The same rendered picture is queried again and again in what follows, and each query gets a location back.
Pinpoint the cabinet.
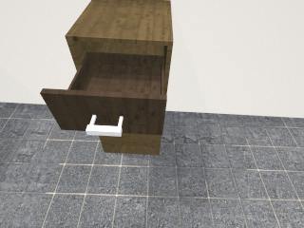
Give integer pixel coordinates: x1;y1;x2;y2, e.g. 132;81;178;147
65;0;174;156

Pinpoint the drawer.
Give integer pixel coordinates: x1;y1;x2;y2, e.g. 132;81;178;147
40;51;167;135

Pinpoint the handle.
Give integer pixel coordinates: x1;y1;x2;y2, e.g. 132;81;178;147
85;115;124;137

